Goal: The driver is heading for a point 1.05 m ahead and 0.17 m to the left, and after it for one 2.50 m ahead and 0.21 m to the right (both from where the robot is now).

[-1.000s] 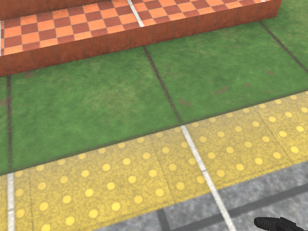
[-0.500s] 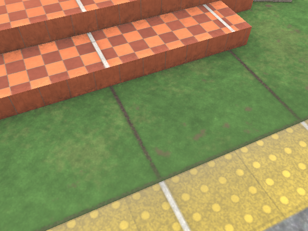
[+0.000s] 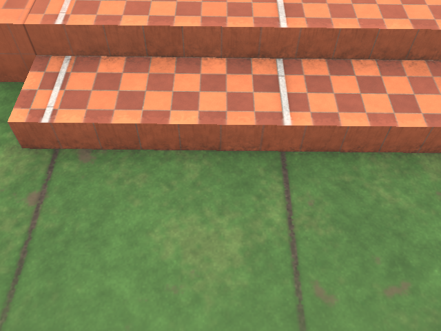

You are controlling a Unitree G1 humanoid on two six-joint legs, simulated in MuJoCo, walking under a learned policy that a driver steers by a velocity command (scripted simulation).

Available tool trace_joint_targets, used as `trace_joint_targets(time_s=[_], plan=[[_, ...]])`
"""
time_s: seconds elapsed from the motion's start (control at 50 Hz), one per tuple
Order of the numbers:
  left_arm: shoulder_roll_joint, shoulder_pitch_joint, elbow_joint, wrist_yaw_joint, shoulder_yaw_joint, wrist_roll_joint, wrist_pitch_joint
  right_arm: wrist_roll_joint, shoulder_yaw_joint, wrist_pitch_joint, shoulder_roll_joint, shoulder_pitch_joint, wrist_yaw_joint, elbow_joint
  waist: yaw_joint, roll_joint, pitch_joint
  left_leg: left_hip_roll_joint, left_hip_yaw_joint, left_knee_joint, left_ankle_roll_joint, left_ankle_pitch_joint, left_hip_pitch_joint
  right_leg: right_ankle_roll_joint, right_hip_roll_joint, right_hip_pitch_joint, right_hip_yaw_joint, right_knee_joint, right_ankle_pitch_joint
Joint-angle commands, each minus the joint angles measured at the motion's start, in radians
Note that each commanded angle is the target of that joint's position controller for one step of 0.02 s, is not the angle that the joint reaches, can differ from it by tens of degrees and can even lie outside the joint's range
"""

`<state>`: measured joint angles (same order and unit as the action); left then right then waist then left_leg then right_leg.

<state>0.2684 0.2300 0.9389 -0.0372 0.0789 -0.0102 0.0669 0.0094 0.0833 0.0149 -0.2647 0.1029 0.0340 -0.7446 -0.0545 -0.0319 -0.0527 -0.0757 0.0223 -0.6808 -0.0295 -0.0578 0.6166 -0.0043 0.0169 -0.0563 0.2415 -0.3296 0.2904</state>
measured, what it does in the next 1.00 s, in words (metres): walks ahead, turning left: left foot, then right foot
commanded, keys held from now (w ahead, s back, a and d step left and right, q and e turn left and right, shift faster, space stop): q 0.38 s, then w+q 0.08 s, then w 0.54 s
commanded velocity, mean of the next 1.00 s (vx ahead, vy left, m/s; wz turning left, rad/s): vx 0.24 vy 0.00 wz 0.40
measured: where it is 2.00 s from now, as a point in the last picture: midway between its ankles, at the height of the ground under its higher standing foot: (161, 235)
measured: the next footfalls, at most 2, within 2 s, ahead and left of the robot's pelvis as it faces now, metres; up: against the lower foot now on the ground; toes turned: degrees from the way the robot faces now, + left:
left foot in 0.06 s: +0.19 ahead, +0.11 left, +0.00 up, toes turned +5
right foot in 0.54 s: +0.20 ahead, -0.11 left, +0.00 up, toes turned +22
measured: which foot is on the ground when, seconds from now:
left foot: up 0.00-0.04, down 0.06-0.54, up 0.56-0.94, down 0.96-1.00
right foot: down 0.00-0.08, up 0.10-0.52, down 0.54-0.98, up 1.00-1.00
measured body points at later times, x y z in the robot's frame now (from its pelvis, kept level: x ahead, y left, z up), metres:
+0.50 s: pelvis +0.11 +0.00 -0.01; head +0.13 +0.01 +0.44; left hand +0.17 +0.31 -0.11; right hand +0.33 -0.23 -0.09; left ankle +0.15 +0.10 -0.74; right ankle +0.17 -0.13 -0.72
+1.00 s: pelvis +0.25 +0.09 -0.01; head +0.28 +0.10 +0.44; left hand +0.10 +0.33 -0.14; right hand +0.56 -0.04 -0.08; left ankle +0.27 +0.21 -0.74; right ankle +0.16 -0.12 -0.72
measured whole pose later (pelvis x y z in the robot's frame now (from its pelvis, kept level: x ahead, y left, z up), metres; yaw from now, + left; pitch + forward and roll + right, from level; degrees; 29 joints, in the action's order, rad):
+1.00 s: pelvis +0.25 +0.09 -0.01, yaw +22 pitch +3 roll +1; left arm 0.29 0.45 0.88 0.00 0.06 -0.02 0.05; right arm 0.02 0.05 0.08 -0.26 0.07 0.03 -0.62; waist -0.10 0.01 0.00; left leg 0.01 0.04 -0.53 -0.04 -0.15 0.42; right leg -0.02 0.08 -0.10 -0.03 -0.61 0.47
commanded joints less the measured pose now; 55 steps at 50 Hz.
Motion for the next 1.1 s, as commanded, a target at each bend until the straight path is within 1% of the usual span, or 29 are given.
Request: trace_joint_targets(time_s=[0.02, 0.06, 0.08, 0.1, 0.12, 0.14, 0.16, 0.24, 0.32, 0.44, 0.5, 0.52, 0.54, 0.56, 0.58, 0.6, 0.64, 0.7, 0.78, 0.86, 0.9, 0.94, 0.96, 0.98, 1.0, 1.02, 1.04, 1.06, 1.1], plan=[[0.197, -0.085, -0.08, -0.013, 0.044, -0.025, -0.009, -0.005, 0.029, 0.001, -0.091, 0.05, 0.019, 0.074, 0.075, 0.128, 0.089, 0.042, 0.04, 0.063, -0.043, -0.078, -0.139, 0.12, 0.276, 0.03, -0.074, -0.09, -0.748], [0.167, -0.051, -0.081, -0.009, 0.037, -0.02, -0.022, -0.008, 0.069, 0.01, -0.174, 0.218, 0.005, 0.035, 0.15, 0.028, 0.175, 0.11, 0.043, 0.226, -0.105, 0.138, -0.403, 0.041, 0.181, -0.038, -0.029, -0.415, -0.66], [0.095, -0.019, -0.111, 0.001, 0.011, 0.033, -0.02, -0.014, 0.094, 0.007, -0.284, 0.254, -0.023, 0.045, 0.122, -0.194, 0.244, -0.115, -0.262, 0.191, -0.187, 0.635, -0.634, -0.029, 0.094, -0.304, -0.02, -0.735, -0.086], [0.07, 0.06, -0.14, 0.016, -0.006, 0.04, -0.012, -0.032, 0.087, 0.009, -0.328, 0.196, -0.022, 0.096, 0.049, -0.274, 0.411, -0.328, -0.678, 0.226, -0.431, 0.671, -0.843, -0.071, -0.075, -0.563, -0.188, -1.035, 0.47], [0.139, -0.001, -0.133, 0.027, 0.009, 0.008, -0.009, -0.024, 0.067, 0.009, -0.252, 0.189, -0.01, 0.116, 0.111, -0.098, 0.444, -0.288, -0.621, 0.286, -0.396, 0.489, -0.794, -0.052, -0.029, -0.607, -0.328, -1.076, 0.391], [0.142, -0.065, -0.154, 0.025, 0.009, -0.011, -0.012, -0.013, 0.055, 0.014, -0.21, 0.129, -0.01, 0.125, 0.098, -0.057, 0.338, -0.239, -0.509, 0.302, -0.336, 0.348, -0.694, -0.031, -0.001, -0.639, -0.322, -1.038, 0.301], [0.129, -0.074, -0.14, 0.011, 0.01, 0.001, -0.022, 0.003, 0.048, 0.011, -0.183, 0.08, -0.015, 0.124, 0.069, 0.024, 0.247, -0.182, -0.43, 0.321, -0.272, 0.224, -0.572, -0.033, 0.036, -0.631, -0.319, -0.955, 0.228], [0.123, -0.06, -0.149, -0.008, 0.017, 0.022, -0.054, -0.02, 0.044, -0.005, -0.176, 0.033, -0.041, 0.149, 0.024, -0.058, 0.198, -0.093, -0.35, 0.369, -0.234, 0.138, -0.34, -0.041, 0.019, -0.484, -0.307, -0.775, 0.108], [0.101, -0.099, -0.17, -0.016, 0.007, 0.021, -0.057, -0.006, 0.051, -0.014, -0.192, 0.052, -0.064, 0.159, 0.045, -0.07, 0.214, -0.077, -0.382, 0.363, -0.22, 0.012, -0.355, -0.067, -0.002, -0.484, -0.33, -0.613, 0.051], [0.115, -0.123, -0.198, 0.004, 0.01, 0.006, -0.039, -0.003, 0.047, -0.033, -0.185, 0.047, -0.07, 0.179, 0.065, -0.139, 0.194, -0.045, -0.483, 0.399, -0.187, -0.395, -0.311, -0.055, -0.037, -0.381, -0.32, -0.405, 0.042], [0.109, -0.037, -0.18, 0.023, 0.013, -0.002, -0.016, 0.004, 0.036, -0.038, -0.165, 0.052, -0.071, 0.178, 0.023, -0.141, 0.18, -0.017, -0.486, 0.372, -0.154, -0.53, -0.248, -0.007, -0.046, -0.203, -0.27, -0.204, 0.01], [0.11, 0.012, -0.161, 0.026, 0.017, 0.003, -0.01, 0.004, 0.026, -0.039, -0.139, 0.064, -0.074, 0.173, 0.002, -0.115, 0.163, 0.023, -0.455, 0.328, -0.118, -0.569, -0.18, 0.018, -0.022, -0.1, -0.265, -0.109, -0.012], [0.152, 0.09, -0.147, 0.025, 0.026, 0.022, -0.003, 0.004, 0.008, -0.036, -0.077, 0.071, -0.075, 0.175, -0.015, 0.019, 0.169, 0.1, -0.351, 0.101, -0.058, -0.596, -0.05, 0.074, 0.151, 0.023, -0.441, -0.009, 0.118], [0.243, 0.119, -0.144, 0.028, 0.041, 0.045, -0.004, 0.013, 0.0, -0.019, -0.046, 0.069, -0.07, 0.206, 0.01, 0.236, 0.118, 0.24, -0.155, -0.133, -0.025, -0.543, 0.16, 0.185, 0.331, 0.062, -0.762, 0.103, 0.352], [0.251, 0.079, -0.157, 0.034, 0.05, 0.058, 0.01, 0.012, 0.017, 0.006, -0.12, 0.014, -0.063, 0.23, 0.01, 0.27, 0.011, 0.165, -0.225, -0.259, -0.021, -0.458, 0.261, 0.268, 0.393, -0.041, -0.94, 0.174, 0.496], [0.193, 0.021, -0.175, 0.026, 0.036, 0.037, 0.019, 0.01, 0.028, 0.015, -0.157, 0.039, -0.056, 0.202, 0.04, 0.219, -0.021, 0.14, -0.249, -0.31, -0.019, -0.354, 0.264, 0.238, 0.353, -0.049, -0.846, 0.168, 0.45], [0.144, 0.012, -0.176, 0.018, 0.021, 0.008, 0.02, -0.006, 0.028, 0.021, -0.144, 0.084, -0.044, 0.157, 0.051, 0.181, -0.003, 0.119, -0.199, -0.339, 0.008, -0.238, 0.238, 0.173, 0.265, -0.016, -0.678, 0.164, 0.3], [0.134, 0.087, -0.152, 0.019, 0.013, 0.009, 0.025, -0.006, 0.013, 0.038, -0.09, 0.029, -0.031, 0.162, 0.02, 0.161, -0.004, 0.073, -0.097, -0.332, 0.031, -0.105, 0.204, 0.168, 0.217, -0.024, -0.531, 0.189, 0.111], [0.154, 0.157, -0.136, 0.022, 0.014, 0.001, 0.018, 0.006, -0.011, 0.054, -0.038, -0.089, -0.021, 0.2, -0.042, 0.185, -0.014, 0.043, -0.023, -0.091, 0.051, -0.034, 0.094, 0.168, 0.191, -0.038, -0.416, 0.193, -0.052], [0.197, 0.2, -0.123, 0.032, 0.021, -0.012, 0.009, 0.02, -0.013, 0.064, -0.048, -0.139, -0.002, 0.215, -0.065, 0.197, -0.029, 0.065, 0.018, 0.085, 0.04, -0.077, -0.052, 0.176, 0.215, -0.052, -0.393, 0.164, -0.101], [0.206, 0.21, -0.115, 0.035, 0.024, -0.022, 0.001, 0.025, -0.01, 0.069, -0.065, -0.13, 0.005, 0.219, -0.047, 0.204, -0.035, 0.07, 0.018, 0.149, 0.01, -0.109, -0.108, 0.174, 0.248, -0.033, -0.415, 0.136, -0.13], [0.212, 0.186, -0.115, 0.033, 0.024, -0.026, -0.007, 0.023, 0.011, 0.071, -0.104, -0.009, 0.001, 0.185, 0.04, 0.188, 0.026, 0.1, 0.039, 0.229, -0.034, -0.084, -0.318, 0.144, 0.235, -0.05, -0.377, 0.02, -0.36], [0.182, 0.183, -0.116, 0.033, 0.015, -0.021, -0.004, 0.02, 0.034, 0.069, -0.149, 0.128, -0.01, 0.145, 0.108, 0.148, 0.118, 0.088, 0.017, 0.24, -0.065, -0.078, -0.524, 0.113, 0.181, -0.101, -0.312, -0.158, -0.482], [0.114, 0.158, -0.155, 0.033, -0.013, 0.008, 0.005, -0.001, 0.052, 0.063, -0.22, 0.327, -0.024, 0.115, 0.195, 0.002, 0.295, -0.127, -0.227, 0.208, -0.139, -0.09, -0.838, 0.064, 0.126, -0.31, -0.253, -0.5, -0.285], [0.03, 0.218, -0.192, 0.031, -0.038, 0.002, 0.031, -0.009, 0.061, 0.057, -0.298, 0.376, -0.019, 0.095, 0.151, -0.299, 0.383, -0.326, -0.671, 0.343, -0.28, -0.298, -1.028, 0.015, -0.026, -0.655, -0.247, -0.804, 0.255], [0.141, 0.16, -0.185, 0.034, -0.01, -0.023, 0.048, -0.004, 0.038, 0.062, -0.211, 0.363, -0.015, 0.091, 0.177, -0.191, 0.309, -0.308, -0.698, 0.394, -0.272, -0.381, -0.953, 0.02, 0.024, -0.758, -0.338, -0.931, 0.259], [0.17, 0.096, -0.205, 0.041, 0.0, -0.035, 0.055, 0.0, 0.021, 0.063, -0.169, 0.3, -0.015, 0.092, 0.154, -0.153, 0.195, -0.271, -0.555, 0.398, -0.239, -0.328, -0.857, 0.036, 0.069, -0.801, -0.319, -0.944, 0.167], [0.155, 0.066, -0.201, 0.041, -0.004, -0.022, 0.054, -0.003, 0.01, 0.063, -0.144, 0.241, -0.013, 0.099, 0.129, -0.077, 0.139, -0.222, -0.453, 0.42, -0.221, -0.241, -0.741, 0.036, 0.103, -0.763, -0.303, -0.909, 0.083], [0.126, 0.063, -0.201, 0.047, -0.003, -0.002, 0.042, -0.016, -0.001, 0.065, -0.109, 0.163, -0.009, 0.103, 0.071, -0.071, 0.07, -0.161, -0.336, 0.483, -0.212, -0.098, -0.576, 0.024, 0.138, -0.682, -0.303, -0.828, -0.01]])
